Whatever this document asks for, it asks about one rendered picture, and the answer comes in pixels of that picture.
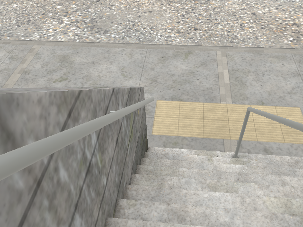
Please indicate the stairs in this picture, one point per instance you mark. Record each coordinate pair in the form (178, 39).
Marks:
(178, 187)

